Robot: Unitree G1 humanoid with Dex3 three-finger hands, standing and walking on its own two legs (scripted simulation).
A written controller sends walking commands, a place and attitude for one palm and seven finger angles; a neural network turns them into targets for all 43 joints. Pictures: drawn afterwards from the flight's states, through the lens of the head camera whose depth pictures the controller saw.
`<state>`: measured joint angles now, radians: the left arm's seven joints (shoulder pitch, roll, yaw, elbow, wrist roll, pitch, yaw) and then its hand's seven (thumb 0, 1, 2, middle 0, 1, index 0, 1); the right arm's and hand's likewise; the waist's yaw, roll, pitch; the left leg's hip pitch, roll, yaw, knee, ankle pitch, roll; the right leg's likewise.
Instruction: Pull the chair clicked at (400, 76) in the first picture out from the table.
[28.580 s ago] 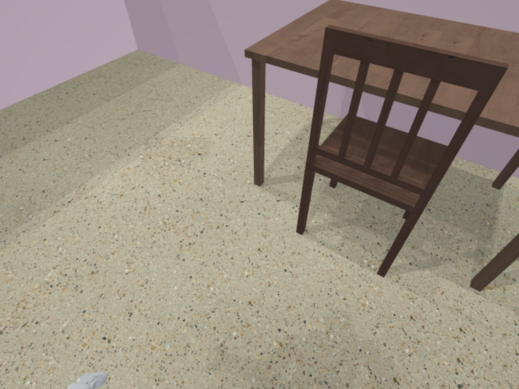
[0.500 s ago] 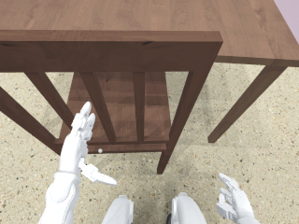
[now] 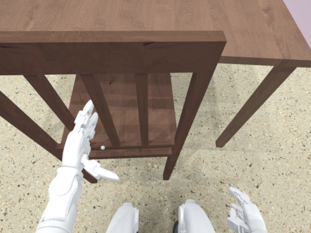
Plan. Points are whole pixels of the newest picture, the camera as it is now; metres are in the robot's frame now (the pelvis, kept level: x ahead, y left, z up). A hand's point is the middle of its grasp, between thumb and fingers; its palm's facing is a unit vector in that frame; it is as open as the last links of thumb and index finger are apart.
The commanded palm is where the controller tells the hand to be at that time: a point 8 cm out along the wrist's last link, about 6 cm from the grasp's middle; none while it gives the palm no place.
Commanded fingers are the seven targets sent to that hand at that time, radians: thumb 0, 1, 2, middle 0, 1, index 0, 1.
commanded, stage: aim the fingers beside a spindle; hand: left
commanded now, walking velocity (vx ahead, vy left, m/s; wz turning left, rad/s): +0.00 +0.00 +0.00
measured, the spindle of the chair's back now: (106, 118) +0.39 +0.14 +0.05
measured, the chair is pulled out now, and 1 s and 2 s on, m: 0.07 0.07 0.07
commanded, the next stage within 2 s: none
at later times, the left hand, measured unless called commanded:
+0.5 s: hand (99, 148) +0.31 +0.15 +0.03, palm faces -0.05 -1.00 -0.04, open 16.9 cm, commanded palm +0.30 +0.20 +0.03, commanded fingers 0.00 -0.50 0.30 -0.06 -0.08 -0.06 -0.08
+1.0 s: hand (100, 151) +0.31 +0.15 +0.02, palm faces -0.08 -1.00 -0.01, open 16.9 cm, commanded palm +0.29 +0.20 +0.03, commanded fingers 0.00 -0.50 0.30 -0.06 -0.08 -0.06 -0.08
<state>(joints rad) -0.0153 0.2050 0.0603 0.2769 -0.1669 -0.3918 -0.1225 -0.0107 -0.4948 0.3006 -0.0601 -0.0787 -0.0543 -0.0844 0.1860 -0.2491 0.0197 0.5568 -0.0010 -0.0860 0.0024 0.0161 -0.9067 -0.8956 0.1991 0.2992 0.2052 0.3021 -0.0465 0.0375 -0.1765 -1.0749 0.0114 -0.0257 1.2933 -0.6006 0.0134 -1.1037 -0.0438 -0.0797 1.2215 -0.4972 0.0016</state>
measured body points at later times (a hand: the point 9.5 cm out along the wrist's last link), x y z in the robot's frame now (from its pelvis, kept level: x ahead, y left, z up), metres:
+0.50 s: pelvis +0.00 +0.00 +0.00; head +0.11 +0.01 +0.44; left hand +0.31 +0.20 +0.04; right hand +0.17 -0.24 -0.10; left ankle +0.01 +0.11 -0.62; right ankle +0.04 -0.13 -0.62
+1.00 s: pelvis +0.00 +0.00 +0.00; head +0.10 +0.01 +0.44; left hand +0.31 +0.20 +0.02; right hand +0.17 -0.24 -0.10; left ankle +0.01 +0.11 -0.62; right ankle +0.04 -0.13 -0.62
